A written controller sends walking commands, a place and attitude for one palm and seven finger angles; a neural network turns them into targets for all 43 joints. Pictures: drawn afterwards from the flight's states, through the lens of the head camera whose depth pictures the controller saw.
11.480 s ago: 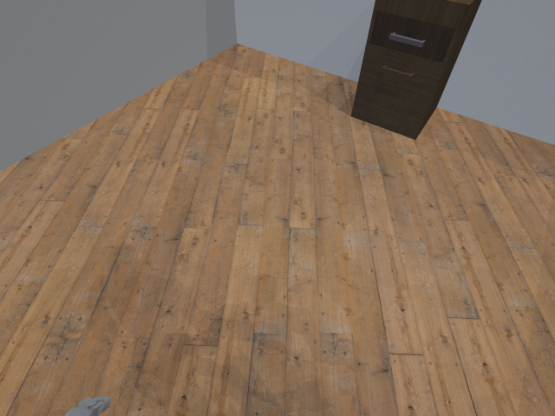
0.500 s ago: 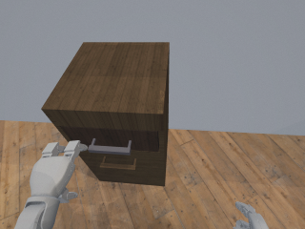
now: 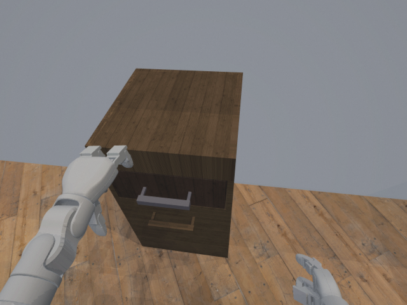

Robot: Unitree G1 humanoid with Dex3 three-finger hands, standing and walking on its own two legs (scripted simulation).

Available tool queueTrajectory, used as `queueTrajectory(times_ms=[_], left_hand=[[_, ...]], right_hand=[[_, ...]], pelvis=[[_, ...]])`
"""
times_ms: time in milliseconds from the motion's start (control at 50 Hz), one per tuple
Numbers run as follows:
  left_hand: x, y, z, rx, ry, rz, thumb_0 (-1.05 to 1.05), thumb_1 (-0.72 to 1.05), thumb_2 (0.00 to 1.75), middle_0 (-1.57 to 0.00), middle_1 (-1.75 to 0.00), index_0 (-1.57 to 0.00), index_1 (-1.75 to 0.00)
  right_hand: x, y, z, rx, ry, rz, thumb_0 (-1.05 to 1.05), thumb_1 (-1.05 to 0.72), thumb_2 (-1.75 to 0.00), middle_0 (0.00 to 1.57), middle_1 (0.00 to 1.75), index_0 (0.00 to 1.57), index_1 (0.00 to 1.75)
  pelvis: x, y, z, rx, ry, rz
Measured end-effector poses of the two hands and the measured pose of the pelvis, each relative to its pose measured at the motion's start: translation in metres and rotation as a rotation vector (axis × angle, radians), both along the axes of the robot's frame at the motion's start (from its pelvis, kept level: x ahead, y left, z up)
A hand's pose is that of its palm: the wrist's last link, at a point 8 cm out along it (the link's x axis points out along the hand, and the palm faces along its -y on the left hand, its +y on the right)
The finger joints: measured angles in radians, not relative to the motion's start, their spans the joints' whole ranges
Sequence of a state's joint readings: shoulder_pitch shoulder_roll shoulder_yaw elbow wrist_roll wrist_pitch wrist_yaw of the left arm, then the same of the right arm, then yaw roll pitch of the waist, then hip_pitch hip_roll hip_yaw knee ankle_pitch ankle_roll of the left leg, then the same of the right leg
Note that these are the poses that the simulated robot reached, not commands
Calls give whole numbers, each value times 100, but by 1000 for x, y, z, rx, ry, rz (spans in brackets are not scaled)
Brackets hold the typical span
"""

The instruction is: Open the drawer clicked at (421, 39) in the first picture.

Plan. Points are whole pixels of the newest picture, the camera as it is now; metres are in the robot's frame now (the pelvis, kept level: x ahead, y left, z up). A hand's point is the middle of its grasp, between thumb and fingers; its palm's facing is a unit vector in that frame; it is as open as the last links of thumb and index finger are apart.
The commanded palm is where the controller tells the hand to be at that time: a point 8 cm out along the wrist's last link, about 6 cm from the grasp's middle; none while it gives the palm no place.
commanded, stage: raise the hand with hooked fingers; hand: left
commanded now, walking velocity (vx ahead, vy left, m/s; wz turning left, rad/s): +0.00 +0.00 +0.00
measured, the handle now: (165, 197) +0.47 +0.20 -0.21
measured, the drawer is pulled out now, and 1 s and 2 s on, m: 0.00 0.00 0.00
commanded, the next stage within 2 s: move the hooked fingers above the handle in 0.36 s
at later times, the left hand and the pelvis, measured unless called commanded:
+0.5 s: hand (95, 194) +0.29 +0.25 +0.07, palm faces +0.00 -0.09 -1.00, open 13.8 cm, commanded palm +0.27 +0.25 +0.12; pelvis -0.01 +0.02 +0.00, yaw +0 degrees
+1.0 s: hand (129, 197) +0.34 +0.22 -0.01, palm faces -0.07 -0.08 -0.99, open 13.8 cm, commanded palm +0.33 +0.23 +0.04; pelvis -0.01 +0.00 -0.02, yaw -1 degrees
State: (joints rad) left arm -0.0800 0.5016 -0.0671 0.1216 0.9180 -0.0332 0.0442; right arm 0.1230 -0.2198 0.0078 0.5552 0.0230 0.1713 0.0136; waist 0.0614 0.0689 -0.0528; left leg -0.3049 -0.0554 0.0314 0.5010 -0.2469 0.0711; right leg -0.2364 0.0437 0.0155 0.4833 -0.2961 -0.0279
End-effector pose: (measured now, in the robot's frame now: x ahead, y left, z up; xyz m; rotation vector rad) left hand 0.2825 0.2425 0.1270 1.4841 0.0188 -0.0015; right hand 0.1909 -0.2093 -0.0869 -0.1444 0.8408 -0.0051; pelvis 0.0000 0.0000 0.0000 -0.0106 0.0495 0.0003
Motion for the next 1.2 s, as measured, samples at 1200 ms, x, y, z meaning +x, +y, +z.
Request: queueTrajectory(times_ms=[1200], left_hand=[[57, -23, -111, 19, 34, -36, 0, -49, 30, -32, -120, -32, -120]], right_hand=[[-100, -54, -57, -111, 302, -187, 1, -90, -90, 20, 30, 20, 30]], pelvis=[[-2, -3, -30, -3, 200, -29]])
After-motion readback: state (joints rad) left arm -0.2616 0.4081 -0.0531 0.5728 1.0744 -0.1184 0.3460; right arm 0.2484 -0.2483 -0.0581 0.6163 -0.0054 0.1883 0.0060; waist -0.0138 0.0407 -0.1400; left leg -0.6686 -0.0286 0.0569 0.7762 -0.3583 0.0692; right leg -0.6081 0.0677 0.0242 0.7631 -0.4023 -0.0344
